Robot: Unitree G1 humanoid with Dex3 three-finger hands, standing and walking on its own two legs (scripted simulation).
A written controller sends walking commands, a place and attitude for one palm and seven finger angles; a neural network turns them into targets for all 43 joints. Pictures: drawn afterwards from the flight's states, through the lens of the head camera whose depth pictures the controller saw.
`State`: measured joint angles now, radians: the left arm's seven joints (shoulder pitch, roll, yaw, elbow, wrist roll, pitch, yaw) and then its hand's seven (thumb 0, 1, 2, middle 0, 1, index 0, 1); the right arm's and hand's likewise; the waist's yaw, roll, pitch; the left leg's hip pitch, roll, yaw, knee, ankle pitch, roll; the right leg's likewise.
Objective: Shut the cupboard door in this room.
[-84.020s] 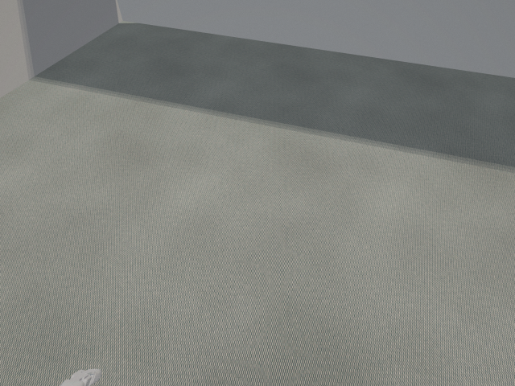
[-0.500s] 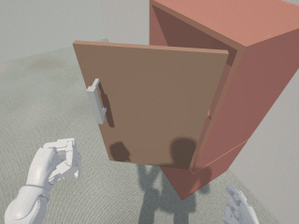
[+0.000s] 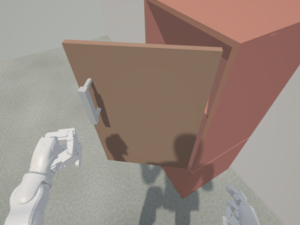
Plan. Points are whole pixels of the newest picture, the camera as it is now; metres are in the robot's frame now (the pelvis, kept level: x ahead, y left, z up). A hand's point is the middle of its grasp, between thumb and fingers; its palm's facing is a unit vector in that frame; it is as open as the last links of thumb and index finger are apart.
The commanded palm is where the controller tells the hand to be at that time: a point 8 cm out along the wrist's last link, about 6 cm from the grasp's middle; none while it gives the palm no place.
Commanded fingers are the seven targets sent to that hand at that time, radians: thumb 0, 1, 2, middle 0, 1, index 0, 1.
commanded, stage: bring the fist close to the handle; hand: left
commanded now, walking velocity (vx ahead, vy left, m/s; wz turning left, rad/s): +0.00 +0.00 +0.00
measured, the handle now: (91, 102) +0.43 +0.20 +0.10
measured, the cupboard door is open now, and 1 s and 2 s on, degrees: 53 53 41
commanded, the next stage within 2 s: push the door shut along its arc in 1.14 s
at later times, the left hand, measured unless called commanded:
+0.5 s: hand (86, 137) +0.30 +0.18 +0.10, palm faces -0.05 -1.00 -0.06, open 3.1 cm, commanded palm +0.28 +0.23 +0.10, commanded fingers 0.00 0.90 0.90 -1.30 -1.50 -1.30 -1.50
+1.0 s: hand (91, 128) +0.33 +0.18 +0.10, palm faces -0.04 -1.00 -0.06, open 3.1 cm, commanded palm +0.30 +0.23 +0.10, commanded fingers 0.00 0.90 0.90 -1.30 -1.50 -1.30 -1.50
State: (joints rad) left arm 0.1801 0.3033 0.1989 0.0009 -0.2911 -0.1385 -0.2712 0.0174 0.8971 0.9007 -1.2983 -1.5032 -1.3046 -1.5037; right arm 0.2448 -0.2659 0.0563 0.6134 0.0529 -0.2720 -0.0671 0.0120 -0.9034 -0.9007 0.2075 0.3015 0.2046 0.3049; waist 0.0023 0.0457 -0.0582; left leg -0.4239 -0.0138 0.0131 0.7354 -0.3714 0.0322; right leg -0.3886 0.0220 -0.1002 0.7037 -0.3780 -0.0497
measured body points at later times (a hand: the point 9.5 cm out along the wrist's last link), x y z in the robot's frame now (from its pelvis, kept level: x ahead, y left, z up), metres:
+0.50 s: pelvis +0.01 +0.01 +0.00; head +0.02 -0.01 +0.45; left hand +0.30 +0.24 +0.11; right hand +0.17 -0.24 -0.08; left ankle +0.01 +0.10 -0.72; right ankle -0.01 -0.08 -0.72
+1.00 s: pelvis +0.01 +0.01 +0.00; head +0.02 +0.00 +0.45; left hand +0.33 +0.23 +0.11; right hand +0.15 -0.24 -0.08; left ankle +0.01 +0.10 -0.72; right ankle -0.01 -0.08 -0.72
